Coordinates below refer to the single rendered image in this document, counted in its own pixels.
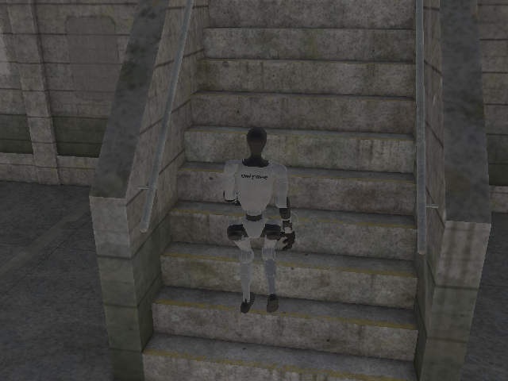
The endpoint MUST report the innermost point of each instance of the stairs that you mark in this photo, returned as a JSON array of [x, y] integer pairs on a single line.
[[331, 82]]

